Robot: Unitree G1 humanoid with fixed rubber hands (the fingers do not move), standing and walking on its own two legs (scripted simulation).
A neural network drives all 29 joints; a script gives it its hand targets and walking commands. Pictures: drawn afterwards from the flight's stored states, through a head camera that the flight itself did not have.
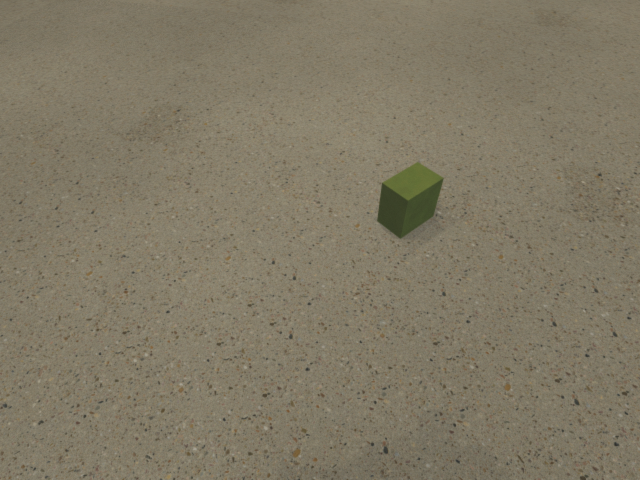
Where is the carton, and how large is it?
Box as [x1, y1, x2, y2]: [377, 162, 443, 238]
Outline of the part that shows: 417,162 384,181 381,187 377,220 400,238 432,216 443,178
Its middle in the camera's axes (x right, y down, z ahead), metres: +0.38 -0.19 +1.69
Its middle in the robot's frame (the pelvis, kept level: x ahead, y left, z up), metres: +1.34 -0.29 -0.67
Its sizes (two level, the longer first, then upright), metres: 0.217 0.143 0.222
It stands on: the floor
